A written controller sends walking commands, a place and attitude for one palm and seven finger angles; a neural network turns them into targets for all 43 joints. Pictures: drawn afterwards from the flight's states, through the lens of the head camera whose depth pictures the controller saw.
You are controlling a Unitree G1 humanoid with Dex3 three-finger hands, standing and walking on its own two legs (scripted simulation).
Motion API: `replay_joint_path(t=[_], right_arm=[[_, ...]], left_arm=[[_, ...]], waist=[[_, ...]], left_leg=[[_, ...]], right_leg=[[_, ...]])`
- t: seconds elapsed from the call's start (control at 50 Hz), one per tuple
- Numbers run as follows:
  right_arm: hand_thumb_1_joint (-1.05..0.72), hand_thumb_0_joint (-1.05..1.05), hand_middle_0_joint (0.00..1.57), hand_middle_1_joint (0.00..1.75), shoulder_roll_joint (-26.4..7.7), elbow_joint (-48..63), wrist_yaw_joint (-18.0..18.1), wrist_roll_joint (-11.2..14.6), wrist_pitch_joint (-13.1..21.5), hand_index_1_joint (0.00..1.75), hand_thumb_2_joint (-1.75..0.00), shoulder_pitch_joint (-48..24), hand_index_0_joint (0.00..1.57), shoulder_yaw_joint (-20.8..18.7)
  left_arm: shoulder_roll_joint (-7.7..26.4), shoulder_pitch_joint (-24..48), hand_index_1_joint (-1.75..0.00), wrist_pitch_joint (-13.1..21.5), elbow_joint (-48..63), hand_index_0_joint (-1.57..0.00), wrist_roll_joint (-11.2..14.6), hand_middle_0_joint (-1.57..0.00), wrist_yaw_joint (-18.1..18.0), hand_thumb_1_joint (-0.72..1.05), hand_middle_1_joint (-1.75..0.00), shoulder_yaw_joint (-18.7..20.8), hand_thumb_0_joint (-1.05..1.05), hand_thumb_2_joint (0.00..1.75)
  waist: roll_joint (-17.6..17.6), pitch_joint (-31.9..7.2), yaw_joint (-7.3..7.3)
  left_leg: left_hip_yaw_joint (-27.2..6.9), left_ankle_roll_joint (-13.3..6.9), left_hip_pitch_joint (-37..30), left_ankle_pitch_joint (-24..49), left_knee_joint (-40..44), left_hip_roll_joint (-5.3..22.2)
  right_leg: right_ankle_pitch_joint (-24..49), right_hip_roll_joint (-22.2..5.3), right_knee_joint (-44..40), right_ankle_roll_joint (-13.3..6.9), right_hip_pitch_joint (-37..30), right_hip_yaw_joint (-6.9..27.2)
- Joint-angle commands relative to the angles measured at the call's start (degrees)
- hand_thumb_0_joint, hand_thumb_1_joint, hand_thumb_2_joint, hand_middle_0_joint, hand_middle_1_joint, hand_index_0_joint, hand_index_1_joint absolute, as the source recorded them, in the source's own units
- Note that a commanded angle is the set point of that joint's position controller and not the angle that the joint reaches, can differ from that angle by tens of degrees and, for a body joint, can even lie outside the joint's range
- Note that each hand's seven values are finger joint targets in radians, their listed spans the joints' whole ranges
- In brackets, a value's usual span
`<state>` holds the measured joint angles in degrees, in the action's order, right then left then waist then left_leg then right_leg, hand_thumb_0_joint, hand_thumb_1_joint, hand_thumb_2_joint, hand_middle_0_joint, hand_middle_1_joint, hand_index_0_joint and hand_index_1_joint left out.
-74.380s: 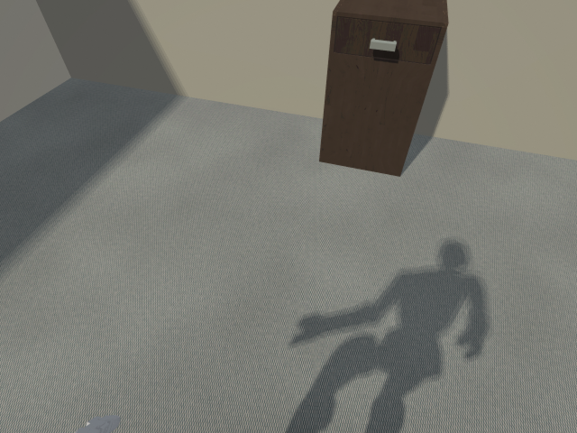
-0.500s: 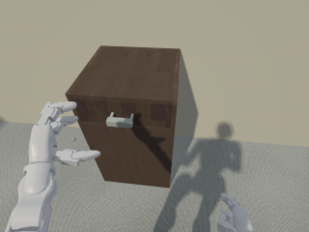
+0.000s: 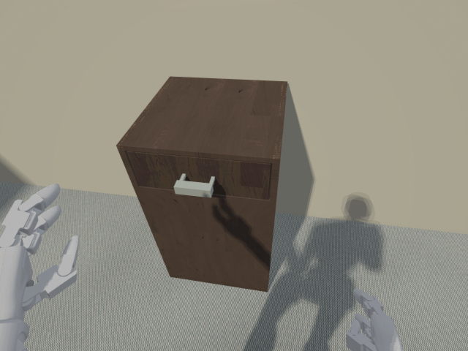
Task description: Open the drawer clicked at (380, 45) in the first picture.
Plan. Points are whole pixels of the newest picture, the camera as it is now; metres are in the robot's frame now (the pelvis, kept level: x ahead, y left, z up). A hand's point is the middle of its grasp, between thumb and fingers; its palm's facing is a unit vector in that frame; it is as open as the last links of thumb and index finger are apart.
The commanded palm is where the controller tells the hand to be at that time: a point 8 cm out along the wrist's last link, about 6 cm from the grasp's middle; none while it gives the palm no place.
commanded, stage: draw the hand back to the body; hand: left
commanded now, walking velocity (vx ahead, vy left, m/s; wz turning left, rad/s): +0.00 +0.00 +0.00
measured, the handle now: (195, 183) +0.56 +0.19 -0.09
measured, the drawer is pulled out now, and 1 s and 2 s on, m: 0.00 0.00 0.00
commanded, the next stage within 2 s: step back with the hand held close in 0.18 s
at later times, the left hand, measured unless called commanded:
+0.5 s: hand (77, 255) +0.19 +0.24 +0.14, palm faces +0.35 -0.83 -0.44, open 7.4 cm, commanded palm +0.13 +0.29 +0.17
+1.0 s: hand (18, 322) +0.11 +0.27 +0.14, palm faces +0.37 -0.82 -0.44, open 7.4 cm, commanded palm +0.05 +0.31 +0.17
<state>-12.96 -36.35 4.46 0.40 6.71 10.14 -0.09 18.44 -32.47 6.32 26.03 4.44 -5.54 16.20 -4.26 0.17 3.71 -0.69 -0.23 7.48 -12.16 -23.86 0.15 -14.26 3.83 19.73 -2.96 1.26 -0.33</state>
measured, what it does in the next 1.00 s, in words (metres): shifts its weight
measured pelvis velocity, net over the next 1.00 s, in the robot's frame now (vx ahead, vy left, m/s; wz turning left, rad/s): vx -0.08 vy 0.03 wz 0.02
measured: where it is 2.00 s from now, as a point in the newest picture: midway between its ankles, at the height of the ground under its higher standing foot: outside the picture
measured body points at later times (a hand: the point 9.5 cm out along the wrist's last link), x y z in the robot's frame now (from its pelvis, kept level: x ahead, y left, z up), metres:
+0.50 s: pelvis +0.00 +0.01 +0.00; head +0.01 +0.00 +0.45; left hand +0.17 +0.29 +0.16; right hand +0.17 -0.23 -0.09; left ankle +0.01 +0.12 -0.74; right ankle -0.03 -0.08 -0.74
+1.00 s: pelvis -0.08 +0.03 -0.01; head -0.07 +0.04 +0.44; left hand +0.08 +0.31 +0.16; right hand +0.10 -0.20 -0.08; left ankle +0.01 +0.12 -0.74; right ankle -0.04 -0.08 -0.74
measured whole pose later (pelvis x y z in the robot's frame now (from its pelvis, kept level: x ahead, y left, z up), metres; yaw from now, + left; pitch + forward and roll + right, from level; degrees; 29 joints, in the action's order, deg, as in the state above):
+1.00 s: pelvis -0.08 +0.03 -0.01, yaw +1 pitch +1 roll -3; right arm -11.4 -30.2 4.2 -1.5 3.3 12.4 0.7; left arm 21.2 -36.8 9.3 33.1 0.6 -9.2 19.1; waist -0.8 -0.7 -0.8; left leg -1.4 -2.4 24.2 -7.9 -31.0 -0.5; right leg -14.6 4.5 30.3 -0.4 18.6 0.3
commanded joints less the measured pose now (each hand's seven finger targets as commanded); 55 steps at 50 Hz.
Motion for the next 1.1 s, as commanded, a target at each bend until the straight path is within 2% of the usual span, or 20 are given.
replay_joint_path(t=[0.0, 0.08, 0.18, 0.26, 0.28, 0.3, 0.32, 0.36, 0.44, 0.52, 0.6, 0.66, 0.82, 0.88, 0.9, 0.96, 1.0, 1.04, 1.06, 1.08], right_arm=[[-0.90, 0.00, 0.20, 0.30, -5.4, 8.4, 1.1, -0.4, 3.3, 0.30, -0.90, -7.6, 0.20, -1.4], [-0.90, 0.00, 0.20, 0.30, -5.0, 8.6, 1.1, -0.6, 3.5, 0.30, -0.90, -7.8, 0.20, -1.0], [-0.90, 0.00, 0.20, 0.30, -4.7, 8.4, 0.9, -0.9, 3.9, 0.30, -0.90, -7.7, 0.20, -0.8], [-0.90, 0.00, 0.20, 0.30, -4.6, 8.3, 0.5, -0.7, 3.8, 0.30, -0.90, -7.8, 0.20, -0.7], [-0.90, 0.00, 0.20, 0.30, -7.1, 10.6, 0.8, -1.0, 1.8, 0.30, -0.90, -6.6, 0.20, -1.2], [-0.90, 0.00, 0.20, 0.30, -6.3, 10.3, 0.9, -1.4, 0.9, 0.30, -0.90, -7.0, 0.20, -1.4], [-0.90, 0.00, 0.20, 0.30, -7.2, 9.8, 0.9, -1.9, 0.0, 0.30, -0.90, -6.1, 0.20, -1.7], [-0.90, 0.00, 0.20, 0.30, -6.5, 11.3, 0.4, -1.3, -1.5, 0.30, -0.90, -4.3, 0.20, -2.1], [-0.90, 0.00, 0.20, 0.30, -6.3, 13.4, 0.2, -0.6, -3.5, 0.30, -0.90, -3.4, 0.20, -2.8], [-0.90, 0.00, 0.20, 0.30, -5.8, 15.3, 0.6, -0.4, -4.0, 0.30, -0.90, -3.5, 0.20, -3.0], [-0.90, 0.00, 0.20, 0.30, -5.7, 15.8, 0.3, 0.5, -3.5, 0.30, -0.90, -4.7, 0.20, -3.1], [-0.90, 0.00, 0.20, 0.30, -5.9, 15.4, 0.0, 0.5, -3.1, 0.30, -0.90, -4.6, 0.20, -2.7], [-0.90, 0.00, 0.20, 0.30, -7.0, 14.1, -0.1, -0.5, -2.3, 0.30, -0.90, -3.6, 0.20, -2.6], [-0.90, 0.00, 0.20, 0.30, -7.7, 14.0, 0.4, -1.6, -1.6, 0.30, -0.90, -2.7, 0.20, -2.7], [-0.90, 0.00, 0.20, 0.30, -8.3, 14.0, 0.7, -2.0, -1.2, 0.30, -0.90, -2.8, 0.20, -3.0], [-0.90, 0.00, 0.20, 0.30, -7.9, 13.9, 1.0, -2.7, 0.4, 0.30, -0.90, -1.5, 0.20, -2.9], [-0.90, 0.00, 0.20, 0.30, -7.7, 13.5, 1.3, -3.1, 1.7, 0.30, -0.90, -1.1, 0.20, -3.0], [-0.90, 0.00, 0.20, 0.30, -6.8, 12.6, 1.1, -3.1, 2.5, 0.30, -0.90, -1.1, 0.20, -2.7], [-0.90, 0.00, 0.20, 0.30, -6.6, 12.2, 1.0, -3.1, 2.6, 0.30, -0.90, -1.5, 0.20, -2.7], [-0.90, 0.00, 0.20, 0.30, -5.4, 11.3, 0.7, -3.0, 2.4, 0.30, -0.90, -1.1, 0.20, -2.6]], left_arm=[[8.8, 8.4, -0.30, 3.3, 9.9, -0.20, -0.1, -0.20, -1.0, 0.90, -0.30, 4.9, 0.00, 0.90], [9.1, 8.3, -0.30, 3.5, 11.8, -0.20, -0.2, -0.20, -1.2, 0.90, -0.30, 5.3, 0.00, 0.90], [9.8, 6.5, -0.30, 3.2, 12.6, -0.20, -0.3, -0.20, -1.5, 0.90, -0.30, 6.2, 0.00, 0.90], [9.2, 6.2, -0.30, 2.8, 12.2, -0.20, -0.3, -0.20, -1.2, 0.90, -0.30, 5.9, 0.00, 0.90], [14.7, 8.5, -0.30, 4.5, 15.3, -0.20, -1.3, -0.20, -1.8, 0.90, -0.30, 12.0, 0.00, 0.90], [14.5, 7.3, -0.30, 5.1, 14.2, -0.20, -1.4, -0.20, -1.9, 0.90, -0.30, 12.6, 0.00, 0.90], [10.7, 4.7, -0.30, 4.8, 12.5, -0.20, -1.9, -0.20, -1.8, 0.90, -0.30, 8.5, 0.00, 0.90], [7.1, 0.6, -0.30, 4.0, 10.4, -0.20, -2.1, -0.20, -2.0, 0.90, -0.30, 6.0, 0.00, 0.90], [8.3, -3.0, -0.30, 4.0, 13.5, -0.20, -1.9, -0.20, -2.9, 0.90, -0.30, 7.1, 0.00, 0.90], [12.2, -5.3, -0.30, 4.6, 20.1, -0.20, -1.6, -0.20, -3.9, 0.90, -0.30, 10.2, 0.00, 0.90], [15.6, -6.0, -0.30, 5.3, 25.2, -0.20, -1.2, -0.20, -3.9, 0.90, -0.30, 12.7, 0.00, 0.90], [14.4, -7.0, -0.30, 5.7, 24.2, -0.20, -1.0, -0.20, -3.9, 0.90, -0.30, 11.9, 0.00, 0.90], [10.8, -6.0, -0.30, 6.8, 17.7, -0.20, -1.8, -0.20, -4.0, 0.90, -0.30, 8.9, 0.00, 0.90], [10.1, -4.4, -0.30, 6.8, 18.1, -0.20, -3.1, -0.20, -4.5, 0.90, -0.30, 8.4, 0.00, 0.90], [11.3, -3.0, -0.30, 7.1, 20.4, -0.20, -3.5, -0.20, -4.5, 0.90, -0.30, 9.4, 0.00, 0.90], [9.6, -2.1, -0.30, 7.4, 22.3, -0.20, -4.6, -0.20, -5.0, 0.90, -0.30, 8.7, 0.00, 0.90], [11.8, -2.3, -0.30, 7.8, 24.4, -0.20, -4.5, -0.20, -5.5, 0.90, -0.30, 10.7, 0.00, 0.90], [11.1, -3.7, -0.30, 7.8, 24.1, -0.20, -3.9, -0.20, -5.8, 0.90, -0.30, 10.2, 0.00, 0.90], [11.6, -3.4, -0.30, 7.9, 23.8, -0.20, -3.6, -0.20, -5.8, 0.90, -0.30, 10.4, 0.00, 0.90], [12.7, -3.5, -0.30, 8.0, 22.6, -0.20, -3.0, -0.20, -6.1, 0.90, -0.30, 11.1, 0.00, 0.90]], waist=[[4.0, 1.4, -1.45], [1.0, -2.1, -0.68], [1.3, -4.1, -0.13], [0.1, -2.0, -0.29], [1.3, 2.1, -2.62], [1.8, 2.2, -2.40], [4.3, 1.1, -3.47], [5.8, -2.3, -3.98], [5.7, -8.1, -4.34], [4.3, -12.4, -3.80], [-1.1, -13.6, -3.30], [-1.9, -11.9, -3.35], [-0.6, -2.7, -4.77], [-2.3, -2.3, -5.00], [-4.1, -3.3, -4.89], [-8.5, -4.8, -4.51], [-7.0, -6.1, -4.27], [-3.7, -5.4, -4.54], [-1.5, -4.0, -4.89], [4.3, -4.0, -5.37]], left_leg=[[1.7, -1.1, -5.0, 5.6, 2.2, -0.1], [1.5, -0.9, -5.6, 6.7, 2.3, -0.2], [1.4, -0.8, -5.6, 10.9, 2.0, 0.0], [1.4, -0.5, -5.1, 11.6, 2.2, 0.2], [-2.1, -1.4, -1.9, 10.2, -0.1, 0.7], [-2.6, -1.2, -1.3, 9.5, -0.8, 0.5], [-3.1, -1.1, -0.4, 10.6, -2.2, 1.0], [-2.8, -0.9, 0.4, 11.9, -4.1, 1.8], [-2.4, -0.6, 2.1, 21.1, -5.1, 3.5], [-2.6, -0.6, 3.8, 27.7, -5.6, 4.7], [-2.4, -1.0, 4.7, 25.1, -4.6, 4.7], [-3.5, -1.2, 7.1, 21.2, -2.5, 5.0], [-6.5, -2.0, 20.2, -7.5, 4.6, 5.3], [-8.2, -2.8, 24.9, -16.0, 7.7, 6.5], [-8.9, -3.2, 26.9, -19.3, 9.5, 7.6], [-12.1, -5.0, 34.7, -28.1, 13.1, 10.2], [-12.2, -5.4, 34.5, -28.0, 11.4, 10.6], [-10.8, -4.6, 30.5, -25.1, 6.9, 8.9], [-8.6, -3.3, 27.4, -23.2, 2.9, 6.6], [-5.4, -1.2, 19.2, -15.9, -5.0, 3.3]], right_leg=[[4.2, -2.5, -7.0, 2.9, 10.5, 0.9], [5.7, -3.0, -5.6, 2.6, 7.9, 0.9], [11.3, -3.1, -4.1, 2.5, 5.7, 0.5], [11.8, -2.8, -4.1, 2.4, 6.3, 0.2], [12.8, -4.0, -6.4, 2.0, 13.3, 4.9], [13.8, -4.8, -7.0, 1.7, 13.5, 5.1], [14.7, -5.3, -5.8, 1.5, 13.3, 5.3], [16.5, -6.7, -3.7, 1.3, 11.7, 5.9], [25.0, -7.1, 1.3, 1.6, 7.1, 4.5], [30.1, -6.7, 5.7, 1.9, 4.0, 3.5], [26.6, -6.6, 6.5, 2.1, 4.8, 4.2], [19.8, -4.8, 6.5, 2.5, 6.0, 3.3], [0.4, -2.5, 3.4, 2.6, 9.5, 2.6], [-3.2, -0.4, 6.4, 2.8, 7.8, 1.2], [-3.1, 0.6, 8.6, 3.1, 5.8, 0.8], [-2.6, 2.8, 18.4, 3.2, -0.8, -0.2], [-2.7, 2.7, 18.6, 3.1, -0.5, 1.0], [-4.8, 0.7, 13.8, 1.7, 4.3, 3.5], [-5.8, -1.2, 8.6, 0.3, 9.8, 7.2], [-4.9, -6.0, 0.8, -1.8, 18.8, 13.9]])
